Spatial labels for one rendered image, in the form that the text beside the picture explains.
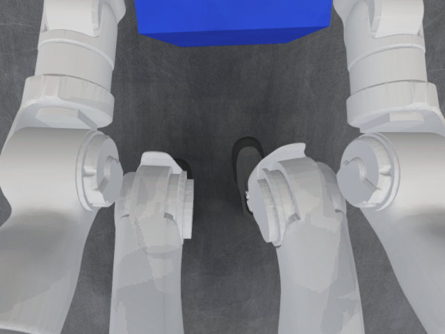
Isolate robot left foot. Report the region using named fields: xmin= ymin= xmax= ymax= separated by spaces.
xmin=174 ymin=158 xmax=193 ymax=180

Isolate robot left upper arm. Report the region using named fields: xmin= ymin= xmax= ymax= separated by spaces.
xmin=0 ymin=127 xmax=123 ymax=334

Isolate robot right upper arm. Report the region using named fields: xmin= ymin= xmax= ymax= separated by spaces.
xmin=337 ymin=132 xmax=445 ymax=334

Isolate carton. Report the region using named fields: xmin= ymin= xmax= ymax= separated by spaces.
xmin=134 ymin=0 xmax=332 ymax=47

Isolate right robot shin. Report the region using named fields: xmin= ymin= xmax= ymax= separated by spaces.
xmin=245 ymin=143 xmax=346 ymax=225

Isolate robot left forearm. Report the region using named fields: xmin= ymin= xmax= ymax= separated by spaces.
xmin=0 ymin=0 xmax=126 ymax=194

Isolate robot right forearm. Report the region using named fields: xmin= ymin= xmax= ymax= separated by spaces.
xmin=333 ymin=0 xmax=445 ymax=137

